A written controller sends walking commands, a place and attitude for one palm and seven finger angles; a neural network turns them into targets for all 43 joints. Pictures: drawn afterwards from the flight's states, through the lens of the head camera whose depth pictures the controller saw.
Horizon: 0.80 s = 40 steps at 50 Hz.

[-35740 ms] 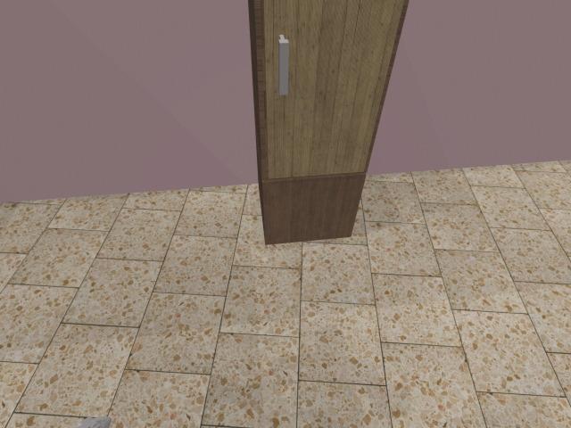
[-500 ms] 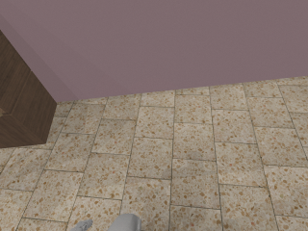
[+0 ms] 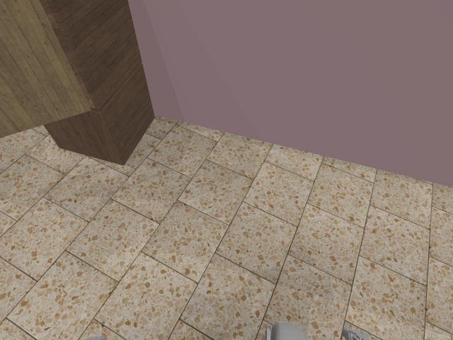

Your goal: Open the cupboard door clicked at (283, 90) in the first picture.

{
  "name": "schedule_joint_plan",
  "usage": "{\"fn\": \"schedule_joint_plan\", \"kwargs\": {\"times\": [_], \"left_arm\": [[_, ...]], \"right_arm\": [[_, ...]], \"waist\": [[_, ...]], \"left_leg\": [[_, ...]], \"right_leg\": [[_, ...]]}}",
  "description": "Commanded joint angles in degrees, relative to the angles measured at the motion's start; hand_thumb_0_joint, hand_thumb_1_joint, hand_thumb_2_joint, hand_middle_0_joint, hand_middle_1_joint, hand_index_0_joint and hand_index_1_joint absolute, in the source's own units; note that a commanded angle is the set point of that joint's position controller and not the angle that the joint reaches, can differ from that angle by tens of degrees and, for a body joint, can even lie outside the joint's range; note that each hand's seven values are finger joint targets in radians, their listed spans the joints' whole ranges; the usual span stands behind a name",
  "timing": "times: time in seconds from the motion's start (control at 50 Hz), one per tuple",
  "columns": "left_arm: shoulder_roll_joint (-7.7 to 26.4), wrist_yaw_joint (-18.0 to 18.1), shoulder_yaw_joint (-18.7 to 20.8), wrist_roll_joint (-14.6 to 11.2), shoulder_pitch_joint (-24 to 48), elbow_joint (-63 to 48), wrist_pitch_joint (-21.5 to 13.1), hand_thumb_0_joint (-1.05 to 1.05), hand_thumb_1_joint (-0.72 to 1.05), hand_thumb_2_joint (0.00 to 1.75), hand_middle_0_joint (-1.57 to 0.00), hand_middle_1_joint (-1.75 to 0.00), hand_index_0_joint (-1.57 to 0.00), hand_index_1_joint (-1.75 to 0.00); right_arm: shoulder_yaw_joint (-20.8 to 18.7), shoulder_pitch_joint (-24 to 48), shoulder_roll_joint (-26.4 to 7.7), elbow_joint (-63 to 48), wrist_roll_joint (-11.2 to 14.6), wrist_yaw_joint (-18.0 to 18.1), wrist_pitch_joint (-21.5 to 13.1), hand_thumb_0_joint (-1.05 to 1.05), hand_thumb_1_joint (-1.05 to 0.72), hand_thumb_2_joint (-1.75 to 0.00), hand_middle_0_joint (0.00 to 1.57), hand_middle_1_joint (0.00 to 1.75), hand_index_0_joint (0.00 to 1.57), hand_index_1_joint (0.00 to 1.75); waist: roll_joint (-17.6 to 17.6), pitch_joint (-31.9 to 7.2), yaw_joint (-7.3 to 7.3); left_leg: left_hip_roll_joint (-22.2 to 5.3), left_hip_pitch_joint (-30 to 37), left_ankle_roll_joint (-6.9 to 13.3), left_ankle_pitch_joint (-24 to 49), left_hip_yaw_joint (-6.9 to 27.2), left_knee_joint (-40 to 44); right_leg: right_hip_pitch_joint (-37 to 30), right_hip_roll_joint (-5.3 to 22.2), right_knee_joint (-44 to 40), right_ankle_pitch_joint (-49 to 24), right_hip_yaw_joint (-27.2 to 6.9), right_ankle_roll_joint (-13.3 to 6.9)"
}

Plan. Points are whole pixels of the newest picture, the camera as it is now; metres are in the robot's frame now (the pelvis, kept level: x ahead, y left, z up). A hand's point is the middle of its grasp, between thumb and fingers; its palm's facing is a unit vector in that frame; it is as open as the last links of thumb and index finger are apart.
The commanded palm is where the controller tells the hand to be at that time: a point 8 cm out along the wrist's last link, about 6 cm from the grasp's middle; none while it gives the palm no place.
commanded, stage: turn to face it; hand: left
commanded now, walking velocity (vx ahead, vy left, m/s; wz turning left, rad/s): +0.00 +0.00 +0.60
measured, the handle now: out of the picture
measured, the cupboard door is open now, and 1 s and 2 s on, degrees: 46 46 46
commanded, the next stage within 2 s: take the last steps up to it in 0.72 s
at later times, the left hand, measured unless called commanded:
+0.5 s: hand out of the picture +0.03 +0.14 -0.15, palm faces +0.34 -0.90 -0.27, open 7.3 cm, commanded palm none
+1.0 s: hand out of the picture -0.04 +0.17 -0.17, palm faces +0.51 -0.84 -0.20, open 7.4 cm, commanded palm none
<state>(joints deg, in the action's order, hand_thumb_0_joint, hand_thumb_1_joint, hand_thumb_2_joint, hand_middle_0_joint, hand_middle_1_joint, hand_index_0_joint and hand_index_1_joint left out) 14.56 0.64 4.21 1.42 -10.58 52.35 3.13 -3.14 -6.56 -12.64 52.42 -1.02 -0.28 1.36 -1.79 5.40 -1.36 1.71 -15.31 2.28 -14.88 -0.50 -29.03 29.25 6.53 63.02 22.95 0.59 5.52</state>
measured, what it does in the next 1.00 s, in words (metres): steps on the spot, turning left: right foot, then left foot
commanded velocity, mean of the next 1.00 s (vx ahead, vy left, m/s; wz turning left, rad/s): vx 0.06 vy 0.03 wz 0.40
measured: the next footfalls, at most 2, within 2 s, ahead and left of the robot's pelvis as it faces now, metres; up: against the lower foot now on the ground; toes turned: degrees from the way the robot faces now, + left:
right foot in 0.20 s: +0.06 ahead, -0.15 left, +0.00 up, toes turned +4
left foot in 0.68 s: +0.00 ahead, +0.07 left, +0.00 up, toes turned +30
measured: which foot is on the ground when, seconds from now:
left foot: down 0.00-0.20, up 0.22-0.66, down 0.68-1.00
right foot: up 0.00-0.18, down 0.20-0.68, up 0.70-1.00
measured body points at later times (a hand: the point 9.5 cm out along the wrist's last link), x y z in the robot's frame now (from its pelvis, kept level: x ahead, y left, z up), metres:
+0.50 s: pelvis +0.02 -0.07 +0.01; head +0.07 -0.07 +0.45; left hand +0.01 +0.18 -0.13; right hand +0.16 -0.29 -0.16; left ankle -0.05 +0.08 -0.66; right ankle +0.02 -0.15 -0.74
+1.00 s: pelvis +0.01 -0.02 +0.00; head +0.03 +0.00 +0.45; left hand -0.07 +0.22 -0.15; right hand +0.19 -0.19 -0.14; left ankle -0.03 +0.05 -0.74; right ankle +0.06 -0.17 -0.68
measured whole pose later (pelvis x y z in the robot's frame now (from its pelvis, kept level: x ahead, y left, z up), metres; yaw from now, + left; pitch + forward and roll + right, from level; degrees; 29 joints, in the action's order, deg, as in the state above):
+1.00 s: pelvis +0.01 -0.02 +0.00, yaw +28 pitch +0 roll -1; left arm 11.2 0.1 3.2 1.5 -12.1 56.7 2.2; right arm -2.2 -10.1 -9.7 55.9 -1.2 0.6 0.0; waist -0.4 3.2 -1.2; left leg 1.8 -12.3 3.5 -13.7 -2.2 -25.6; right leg 22.7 5.3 53.5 25.3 2.5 3.4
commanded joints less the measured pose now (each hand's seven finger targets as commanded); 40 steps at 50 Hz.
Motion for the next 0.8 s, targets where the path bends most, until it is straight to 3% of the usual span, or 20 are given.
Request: {"fn": "schedule_joint_plan", "kwargs": {"times": [0.0,0.08,0.14,0.16,0.18,0.2,0.22,0.26,0.3,0.36,0.4,0.54,0.58,0.62,0.64,0.66,0.68,0.7,0.72,0.78], "left_arm": [[3.1,0.0,0.7,-0.4,1.4,-5.7,-1.5,0.00,0.90,0.90,-0.20,-0.30,-0.20,-0.30],[2.7,0.1,0.6,-0.8,2.0,-6.7,-2.0,0.00,0.90,0.90,-0.20,-0.30,-0.20,-0.30],[3.6,0.5,1.0,-1.0,-2.6,-5.8,-3.0,0.00,0.90,0.90,-0.20,-0.30,-0.20,-0.30],[5.8,0.8,1.6,-0.7,-5.9,-5.2,-3.7,0.00,0.90,0.90,-0.20,-0.30,-0.20,-0.30],[11.4,1.4,2.7,0.4,-7.6,-4.8,-4.2,0.00,0.90,0.90,-0.20,-0.30,-0.20,-0.30],[11.7,1.4,1.8,-0.1,-6.6,-5.0,-4.0,0.00,0.90,0.90,-0.20,-0.30,-0.20,-0.30],[9.1,1.6,1.4,-0.3,-4.1,-5.5,-4.1,0.00,0.90,0.90,-0.20,-0.30,-0.20,-0.30],[5.0,1.6,0.3,-0.6,1.4,-6.6,-3.8,0.00,0.90,0.90,-0.20,-0.30,-0.20,-0.30],[4.0,1.6,0.0,-0.6,0.3,-6.5,-4.4,0.00,0.90,0.90,-0.20,-0.30,-0.20,-0.30],[4.6,1.7,0.3,-0.5,-3.5,-5.2,-4.6,0.00,0.90,0.90,-0.20,-0.30,-0.20,-0.30],[4.8,1.7,0.5,-0.4,-6.4,-4.1,-4.6,0.00,0.90,0.90,-0.20,-0.30,-0.20,-0.30],[6.7,1.4,1.3,0.5,-9.0,-1.3,-4.3,0.00,0.90,0.90,-0.20,-0.30,-0.20,-0.30],[7.8,1.2,1.7,0.5,-8.1,-0.9,-4.2,0.00,0.90,0.90,-0.20,-0.30,-0.20,-0.30],[7.8,0.9,1.7,-0.1,-6.9,-0.4,-4.0,0.00,0.90,0.90,-0.20,-0.30,-0.20,-0.30],[6.4,0.6,1.5,-0.5,-6.1,-0.7,-3.8,0.00,0.90,0.90,-0.20,-0.30,-0.20,-0.30],[2.5,0.2,0.4,-1.0,-5.5,-2.9,-3.5,0.00,0.90,0.90,-0.20,-0.30,-0.20,-0.30],[2.6,0.8,-0.2,-0.6,-2.8,-4.2,-2.4,0.00,0.90,0.90,-0.20,-0.30,-0.20,-0.30],[1.9,1.2,0.0,-0.5,-2.0,-3.1,-1.8,0.00,0.90,0.90,-0.20,-0.30,-0.20,-0.30],[2.6,1.0,0.2,-0.5,-2.0,-1.8,-1.6,0.00,0.90,0.90,-0.20,-0.30,-0.20,-0.30],[2.1,0.2,0.3,-0.4,-4.3,1.2,-1.4,0.00,0.90,0.90,-0.20,-0.30,-0.20,-0.30]], "right_arm": [[-3.2,-3.4,-11.7,-3.0,-0.3,0.8,-0.6,0.00,-0.90,-0.90,0.20,0.30,0.20,0.30],[-3.7,-2.6,-11.6,-3.3,-0.6,0.8,0.0,0.00,-0.90,-0.90,0.20,0.30,0.20,0.30],[-3.9,-0.9,-10.9,-4.0,-0.1,0.8,0.3,0.00,-0.90,-0.90,0.20,0.30,0.20,0.30],[-3.7,-1.0,-9.0,-4.4,0.4,0.5,0.1,0.00,-0.90,-0.90,0.20,0.30,0.20,0.30],[-3.2,-2.2,-4.7,-5.2,0.9,0.2,-0.1,0.00,-0.90,-0.90,0.20,0.30,0.20,0.30],[-3.6,-2.2,-6.9,-4.9,0.2,0.2,0.4,0.00,-0.90,-0.90,0.20,0.30,0.20,0.30],[-3.8,-1.5,-7.1,-3.8,0.0,0.0,1.1,0.00,-0.90,-0.90,0.20,0.30,0.20,0.30],[-3.3,-2.5,-5.6,-1.7,0.0,-0.8,1.8,0.00,-0.90,-0.90,0.20,0.30,0.20,0.30],[-2.8,-3.1,-4.6,-1.0,0.0,-1.1,2.1,0.00,-0.90,-0.90,0.20,0.30,0.20,0.30],[-2.4,-1.5,-3.7,-0.6,0.1,-1.3,2.4,0.00,-0.90,-0.90,0.20,0.30,0.20,0.30],[-2.0,0.7,-3.3,-0.9,0.1,-1.2,2.4,0.00,-0.90,-0.90,0.20,0.30,0.20,0.30],[-0.8,4.3,-1.6,-1.8,0.5,-1.2,1.4,0.00,-0.90,-0.90,0.20,0.30,0.20,0.30],[-0.7,2.7,-2.2,-1.6,0.5,-0.9,1.0,0.00,-0.90,-0.90,0.20,0.30,0.20,0.30],[-0.9,-0.9,-3.7,-0.6,0.2,-0.7,0.4,0.00,-0.90,-0.90,0.20,0.30,0.20,0.30],[-1.7,-4.4,-7.0,0.1,-0.1,-0.6,-0.2,0.00,-0.90,-0.90,0.20,0.30,0.20,0.30],[-3.2,-7.9,-13.4,0.4,-0.6,-0.1,-0.5,0.00,-0.90,-0.90,0.20,0.30,0.20,0.30],[-3.1,-9.6,-15.1,1.0,-0.2,0.5,0.3,0.00,-0.90,-0.90,0.20,0.30,0.20,0.30],[-2.7,-7.9,-13.4,0.7,-0.2,1.4,-0.2,0.00,-0.90,-0.90,0.20,0.30,0.20,0.30],[-2.4,-5.1,-11.8,-0.1,-0.2,2.0,-0.2,0.00,-0.90,-0.90,0.20,0.30,0.20,0.30],[-1.1,-2.1,-8.7,-0.7,-0.2,2.3,-1.0,0.00,-0.90,-0.90,0.20,0.30,0.20,0.30]], "waist": [[9.1,-7.4,2.40],[12.0,-8.0,2.29],[10.9,-8.8,-0.33],[4.5,-10.5,-1.94],[-13.5,-11.7,-2.20],[-14.1,-10.7,-1.88],[-14.9,-8.1,-0.86],[-7.7,-4.9,2.39],[-8.6,-5.6,2.60],[-7.0,-6.5,1.23],[-7.2,-6.6,-0.13],[-10.9,-5.8,-1.52],[-10.0,-6.4,-0.42],[-7.5,-7.7,2.16],[0.8,-10.7,4.30],[18.2,-11.8,5.90],[13.6,-11.2,6.44],[16.0,-12.2,5.29],[15.4,-10.0,4.35],[6.5,-6.4,1.49]], "left_leg": [[-13.9,6.9,7.4,24.2,13.5,8.3],[-12.7,4.2,6.8,25.0,16.9,5.6],[-10.3,-2.3,4.5,22.3,18.4,0.9],[-7.0,-8.6,1.4,12.4,15.9,-4.5],[2.7,-19.7,-3.9,-12.8,4.5,-19.0],[1.5,-18.9,-4.3,-22.1,4.5,-32.8],[-0.3,-18.5,-4.3,-19.0,6.2,-40.2],[-2.5,-19.0,-5.5,-9.5,4.1,-45.1],[-2.9,-19.0,-6.2,-6.3,2.5,-43.8],[-3.2,-19.0,-6.6,-6.5,0.8,-38.4],[-3.1,-18.8,-6.6,-8.1,-0.2,-34.5],[-2.5,-10.5,-4.5,-11.7,-4.3,-17.1],[-2.1,-6.4,-3.7,-9.9,-5.3,-11.3],[-1.3,3.9,-2.8,-0.5,-6.0,0.3],[-6.8,13.2,-0.8,10.9,-0.7,5.9],[-22.3,19.7,7.7,33.9,19.8,7.2],[-26.9,14.8,11.8,39.0,19.6,7.3],[-24.0,14.9,11.1,39.3,18.4,7.2],[-21.8,11.9,10.2,36.4,15.1,7.6],[-17.0,8.2,8.1,34.5,9.0,9.2]], "right_leg": [[0.3,-1.7,-6.8,0.2,0.5,0.1],[-7.1,-4.8,-18.6,1.4,1.6,-0.8],[-19.5,-5.7,-33.2,-8.0,2.1,-1.7],[-28.9,-0.5,-41.8,-13.4,-2.2,-2.7],[-36.3,16.7,-45.2,-23.1,-18.4,-8.9],[-28.2,23.2,-45.1,-27.4,-19.7,-13.8],[-23.1,19.9,-45.4,-27.1,-18.3,-14.0],[-21.8,13.2,-43.2,-31.2,-4.9,-11.5],[-23.4,11.4,-42.3,-37.6,0.6,-9.9],[-27.7,12.2,-41.7,-40.7,3.5,-10.0],[-29.7,12.9,-41.2,-43.6,3.7,-10.5],[-27.5,15.2,-38.6,-43.9,5.7,-12.2],[-26.0,15.8,-36.8,-42.2,6.1,-11.9],[-21.0,13.4,-30.9,-37.3,9.1,-8.7],[-14.5,10.7,-21.8,-28.1,11.6,-5.8],[-0.3,2.3,-9.7,8.8,11.9,-1.8],[-0.4,1.0,-3.5,16.2,3.9,-2.5],[1.3,0.7,-0.3,13.9,0.8,-2.2],[1.6,0.7,1.6,10.3,-0.8,-2.2],[-0.2,0.0,2.5,2.2,-0.6,-1.7]]}}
